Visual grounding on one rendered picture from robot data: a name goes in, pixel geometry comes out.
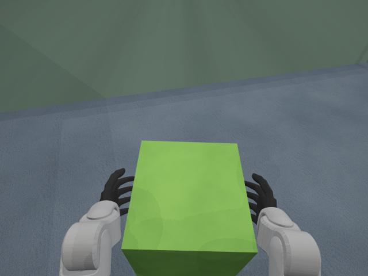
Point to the robot right hand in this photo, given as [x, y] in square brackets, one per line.
[264, 199]

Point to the robot right forearm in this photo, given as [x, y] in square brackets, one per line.
[291, 252]

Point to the robot left hand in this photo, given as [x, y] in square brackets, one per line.
[112, 193]

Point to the carton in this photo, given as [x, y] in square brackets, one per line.
[189, 213]

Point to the robot left forearm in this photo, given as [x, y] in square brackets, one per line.
[87, 245]

